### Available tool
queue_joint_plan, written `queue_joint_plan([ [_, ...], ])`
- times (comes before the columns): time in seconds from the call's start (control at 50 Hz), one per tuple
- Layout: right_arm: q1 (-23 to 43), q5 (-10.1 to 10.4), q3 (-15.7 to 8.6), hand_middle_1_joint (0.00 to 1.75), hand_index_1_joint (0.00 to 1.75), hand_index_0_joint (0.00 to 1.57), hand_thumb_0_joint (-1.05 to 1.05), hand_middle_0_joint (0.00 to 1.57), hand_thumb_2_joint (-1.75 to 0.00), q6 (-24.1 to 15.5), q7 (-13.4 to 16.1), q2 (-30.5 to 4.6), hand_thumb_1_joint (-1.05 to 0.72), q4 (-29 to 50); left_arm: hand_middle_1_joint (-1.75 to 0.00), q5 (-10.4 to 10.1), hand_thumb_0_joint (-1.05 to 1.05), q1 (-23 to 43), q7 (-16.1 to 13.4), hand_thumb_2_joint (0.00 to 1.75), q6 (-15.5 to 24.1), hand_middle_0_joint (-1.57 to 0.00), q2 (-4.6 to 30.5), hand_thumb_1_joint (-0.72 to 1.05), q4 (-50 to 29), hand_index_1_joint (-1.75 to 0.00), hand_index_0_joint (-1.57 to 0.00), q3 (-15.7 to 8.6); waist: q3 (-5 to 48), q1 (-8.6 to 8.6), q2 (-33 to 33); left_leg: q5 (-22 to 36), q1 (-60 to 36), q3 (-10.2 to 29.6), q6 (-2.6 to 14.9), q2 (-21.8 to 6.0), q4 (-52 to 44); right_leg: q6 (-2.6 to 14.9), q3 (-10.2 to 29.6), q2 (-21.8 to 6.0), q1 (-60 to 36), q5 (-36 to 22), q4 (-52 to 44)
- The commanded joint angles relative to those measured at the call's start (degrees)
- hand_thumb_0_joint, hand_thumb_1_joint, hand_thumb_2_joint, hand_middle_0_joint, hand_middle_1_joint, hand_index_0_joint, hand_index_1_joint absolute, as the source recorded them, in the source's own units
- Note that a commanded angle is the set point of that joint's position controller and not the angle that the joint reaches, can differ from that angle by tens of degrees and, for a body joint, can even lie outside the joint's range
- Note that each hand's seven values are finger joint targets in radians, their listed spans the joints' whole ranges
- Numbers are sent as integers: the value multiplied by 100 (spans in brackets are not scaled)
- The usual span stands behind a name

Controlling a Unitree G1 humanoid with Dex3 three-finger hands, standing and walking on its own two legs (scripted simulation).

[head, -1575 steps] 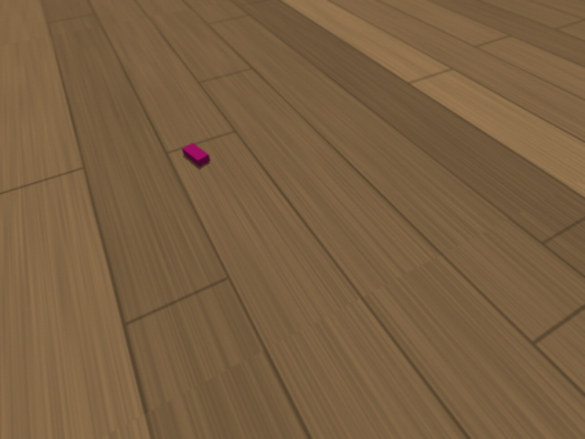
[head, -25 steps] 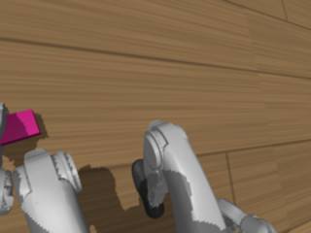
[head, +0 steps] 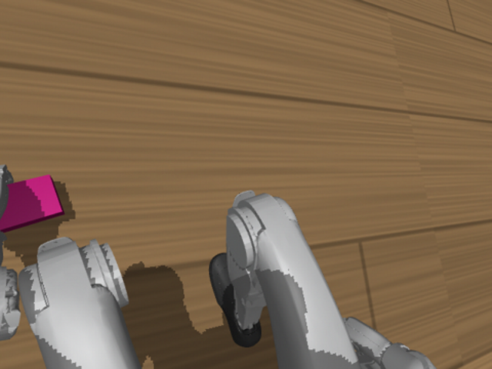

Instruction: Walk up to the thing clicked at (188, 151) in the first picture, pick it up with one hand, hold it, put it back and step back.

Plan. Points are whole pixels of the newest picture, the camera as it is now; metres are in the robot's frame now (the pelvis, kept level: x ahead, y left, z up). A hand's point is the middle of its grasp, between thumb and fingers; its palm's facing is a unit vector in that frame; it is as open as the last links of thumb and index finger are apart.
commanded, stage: settle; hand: left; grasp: from above
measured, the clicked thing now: (7, 208) +0.39 +0.27 -0.29
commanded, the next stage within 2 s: lift in 0.84 s
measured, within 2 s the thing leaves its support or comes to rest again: leaves its support in 0.28 s
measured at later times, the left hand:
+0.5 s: hand out of the picture +0.39 +0.30 -0.20, palm faces -0.35 -0.11 -0.93, open 10.0 cm
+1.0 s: hand out of the picture +0.38 +0.29 -0.13, palm faces -0.43 -0.09 -0.90, open 9.8 cm
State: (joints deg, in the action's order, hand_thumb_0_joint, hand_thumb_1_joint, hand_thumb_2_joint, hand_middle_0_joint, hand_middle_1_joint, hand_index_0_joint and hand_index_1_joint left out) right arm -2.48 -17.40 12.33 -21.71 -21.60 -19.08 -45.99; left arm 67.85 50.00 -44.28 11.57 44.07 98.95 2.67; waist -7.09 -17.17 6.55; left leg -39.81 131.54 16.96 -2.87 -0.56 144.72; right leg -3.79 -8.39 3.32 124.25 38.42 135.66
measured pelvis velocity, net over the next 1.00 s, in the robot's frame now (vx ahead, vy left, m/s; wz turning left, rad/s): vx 0.00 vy -0.01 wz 0.12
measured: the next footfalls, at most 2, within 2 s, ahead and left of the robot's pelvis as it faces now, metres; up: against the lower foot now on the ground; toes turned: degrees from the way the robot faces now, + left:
none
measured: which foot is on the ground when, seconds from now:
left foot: down 0.00-1.00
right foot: down 0.00-1.00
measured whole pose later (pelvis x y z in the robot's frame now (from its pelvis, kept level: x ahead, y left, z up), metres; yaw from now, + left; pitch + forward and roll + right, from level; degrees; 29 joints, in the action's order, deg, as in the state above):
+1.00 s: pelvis +0.00 -0.01 +0.03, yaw +7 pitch +32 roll -5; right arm -6.8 -7.6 -0.5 -5.4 -9.5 -17.0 -45.0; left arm 68.7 44.7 -25.1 8.3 30.9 75.7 -0.9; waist 5.7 -9.1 -1.0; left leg -37.4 130.1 8.5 -2.5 -1.3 135.0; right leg -2.4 -2.0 1.6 126.5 38.1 132.1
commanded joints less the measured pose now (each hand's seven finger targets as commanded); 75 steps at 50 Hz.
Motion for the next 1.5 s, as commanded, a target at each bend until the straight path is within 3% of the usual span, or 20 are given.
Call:
queue_joint_plan([
  [0.0,-862,50,-522,30,30,20,0,20,-90,-14,36,-1766,-92,11,-79,-42,0,1396,-196,75,-11,-83,267,47,-502,-77,-86,-43,3170,-539,-2381,568,-2556,-882,171,-122,-1504,499,-702,255,-1496,-1009,-1296],
  [0.2,-1010,94,-701,30,30,20,0,20,-90,44,4,-1724,-92,-114,-82,-22,0,1454,-154,79,-56,-93,295,62,-892,-79,-96,-229,3597,-388,-2740,792,-2764,-923,167,-129,-1498,514,-680,230,-1518,-1243,-1174],
  [0.26,-1112,190,-853,30,30,20,0,20,-90,79,0,-1768,-92,-161,-80,-3,0,1507,-115,79,-109,-94,562,62,-1217,-78,-97,-467,3790,-227,-2904,819,-2881,-952,165,-131,-1615,532,-635,225,-1474,-1231,-1202],
  [0.3,-1050,241,-949,30,30,20,0,20,-90,123,-7,-1697,-92,-157,-81,2,0,1425,-54,79,-162,-93,488,62,-1467,-78,-96,-523,3932,-85,-3080,782,-2945,-965,155,-146,-1655,546,-598,195,-1334,-1158,-1147],
  [0.32,-1073,271,-979,30,30,20,0,20,-90,141,-11,-1669,-92,-115,-81,7,0,1360,15,77,-214,-93,358,62,-1352,-78,-96,-450,3938,-166,-2952,773,-2896,-995,175,-150,-1591,549,-532,204,-1389,-1169,-1167],
  [0.36,-1219,406,-1116,30,30,20,0,20,-90,243,9,-1612,-92,-75,-81,-62,0,937,68,76,-304,-94,444,63,-1799,-78,-97,-730,4456,118,-2975,1129,-2962,-1112,212,-132,-1621,546,-452,222,-1672,-1485,-1246],
  [0.4,-1097,546,-1243,30,30,20,0,20,-91,361,35,-1560,-92,-62,-78,-150,0,929,190,73,-404,-96,392,66,-2251,-75,-99,-734,4561,325,-3159,957,-3014,-1134,199,-139,-1854,595,-427,185,-1418,-1272,-1227],
  [0.44,-1106,686,-1342,30,30,20,0,20,-91,557,91,-1486,-92,-4,-73,-209,0,717,394,66,-574,-96,52,65,-2198,-70,-99,-587,4623,323,-2848,948,-2825,-1182,246,-143,-1906,598,-331,227,-1404,-1270,-1313],
  [0.54,-1305,895,-1541,30,30,20,0,20,-91,912,301,-1358,-92,-11,-64,-278,0,927,959,61,-727,-97,-280,63,-2534,-62,-99,-383,4646,389,-2271,866,-2529,-1203,342,-100,-2011,590,-215,192,-1253,-1149,-1429],
  [0.58,-1345,937,-1577,30,30,20,0,20,-91,1029,397,-1309,-92,39,-64,-252,0,963,1197,59,-730,-98,-321,64,-2469,-62,-100,-283,4416,368,-1937,739,-2321,-1236,395,-83,-2010,572,-107,203,-1365,-977,-1572],
  [0.66,-1356,993,-1633,30,30,20,0,20,-91,1210,637,-1199,-92,149,-63,-244,0,1252,1514,67,-569,-101,-168,63,-2858,-63,-101,-409,4645,515,-1724,492,-2356,-1282,405,-21,-2121,601,44,144,-1514,-502,-1737],
  [0.76,-1372,1008,-1622,30,30,20,0,20,-90,1395,933,-1087,-91,233,-63,-26,0,1195,1654,68,-385,-107,-80,73,-2842,-62,-108,-499,4601,564,-1562,559,-2287,-1460,420,40,-2177,579,111,86,-1651,-574,-1848],
  [0.86,-1344,998,-1664,30,30,20,0,20,-90,1533,1183,-1041,-90,283,-60,35,0,1304,1633,71,-298,-111,74,76,-3155,-60,-111,-660,4878,736,-1705,622,-2555,-1547,393,60,-2266,610,180,27,-1664,-547,-1933],
  [0.92,-1405,997,-1695,30,30,20,0,20,-91,1595,1296,-1029,-93,284,-63,74,0,1362,1656,66,-320,-120,45,89,-3279,-61,-122,-597,5062,699,-1766,724,-2733,-1561,397,53,-2315,592,159,5,-1728,-738,-1973],
  [0.94,-1446,1003,-1701,30,30,20,0,20,-89,1610,1318,-1017,-88,294,-55,51,0,1240,1688,65,-338,-112,-42,81,-3196,-53,-114,-560,5029,694,-1694,739,-2726,-1560,401,56,-2352,593,152,0,-1777,-743,-1995],
  [1.06,-1529,1117,-1783,30,30,20,0,20,-90,1726,1449,-989,-91,376,-53,-319,0,1026,2037,63,-532,-111,-26,76,-3714,-52,-112,-498,5416,866,-1741,840,-3044,-1603,410,48,-2619,598,227,-12,-2197,-823,-2259],
  [1.22,-1498,1345,-1865,30,30,20,0,20,-90,1931,1649,-943,-91,633,-48,-371,0,477,2509,63,-593,-110,-47,73,-4588,-48,-110,-479,5266,1036,-1682,711,-3411,-1589,420,95,-3116,614,211,-54,-2296,-782,-2578],
  [1.32,-1399,1450,-1883,30,30,20,0,20,-90,2011,1765,-876,-91,853,-49,-462,0,234,2662,62,-611,-108,-20,71,-5178,-49,-108,-475,5158,1101,-1615,355,-3632,-1526,422,116,-3575,630,270,-53,-2403,-317,-2974],
  [1.36,-1359,1500,-1893,30,30,20,0,20,-90,2033,1817,-838,-91,939,-47,-522,0,108,2731,62,-657,-109,-165,70,-5423,-47,-109,-336,5122,1106,-1571,209,-3806,-1493,411,105,-3794,632,286,-46,-2435,-164,-3157],
  [1.48,-1270,1661,-1955,30,30,20,0,20,-90,2102,1949,-803,-91,1050,-46,-704,0,-364,2935,61,-858,-106,-332,67,-6075,-47,-106,-179,5221,1168,-1770,394,-4765,-1306,343,74,-4512,615,248,-98,-2802,-517,-3469],
])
